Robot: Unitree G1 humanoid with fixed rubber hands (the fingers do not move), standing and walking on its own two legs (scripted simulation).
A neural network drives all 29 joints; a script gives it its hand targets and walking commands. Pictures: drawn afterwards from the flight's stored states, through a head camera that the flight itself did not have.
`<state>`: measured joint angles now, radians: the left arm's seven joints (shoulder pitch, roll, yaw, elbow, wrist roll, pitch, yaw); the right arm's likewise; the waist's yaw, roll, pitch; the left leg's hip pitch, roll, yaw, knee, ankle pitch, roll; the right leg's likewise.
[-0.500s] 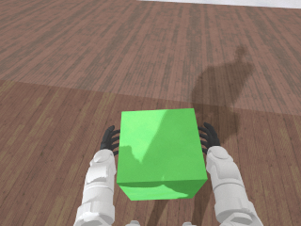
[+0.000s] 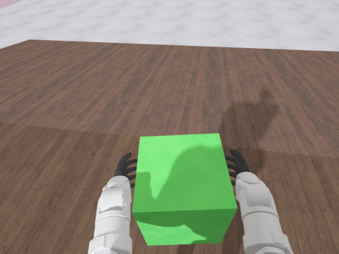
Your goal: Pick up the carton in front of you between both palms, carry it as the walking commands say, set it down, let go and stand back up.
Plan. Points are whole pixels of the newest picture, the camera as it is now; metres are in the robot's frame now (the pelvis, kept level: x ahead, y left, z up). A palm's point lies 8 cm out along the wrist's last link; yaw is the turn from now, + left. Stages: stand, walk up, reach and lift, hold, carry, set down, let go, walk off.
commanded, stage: reach and lift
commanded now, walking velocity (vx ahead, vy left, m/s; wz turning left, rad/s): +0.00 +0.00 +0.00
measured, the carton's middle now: (181, 191) +0.30 +0.00 -0.05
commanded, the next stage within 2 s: hold in 0.74 s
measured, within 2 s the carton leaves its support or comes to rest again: neither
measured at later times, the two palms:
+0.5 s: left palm (121, 176) +0.31 +0.15 +0.04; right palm (241, 172) +0.31 -0.15 +0.04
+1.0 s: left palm (119, 176) +0.29 +0.15 +0.06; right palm (245, 172) +0.29 -0.15 +0.06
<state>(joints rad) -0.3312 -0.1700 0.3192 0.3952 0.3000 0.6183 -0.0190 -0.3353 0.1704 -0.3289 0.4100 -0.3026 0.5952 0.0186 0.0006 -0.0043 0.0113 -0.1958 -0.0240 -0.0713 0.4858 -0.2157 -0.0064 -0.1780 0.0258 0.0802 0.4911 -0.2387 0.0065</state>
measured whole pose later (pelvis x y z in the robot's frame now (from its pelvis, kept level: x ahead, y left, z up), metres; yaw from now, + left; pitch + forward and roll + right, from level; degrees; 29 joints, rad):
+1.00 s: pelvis +0.01 +0.00 +0.01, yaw +0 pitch -8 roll +0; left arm -0.24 -0.15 0.20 0.20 0.26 0.77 -0.01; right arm -0.24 0.15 -0.21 0.21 -0.26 0.75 0.01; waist 0.00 0.00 0.03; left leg -0.04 -0.02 -0.07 0.35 -0.18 -0.01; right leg -0.02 0.02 0.08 0.36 -0.20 0.00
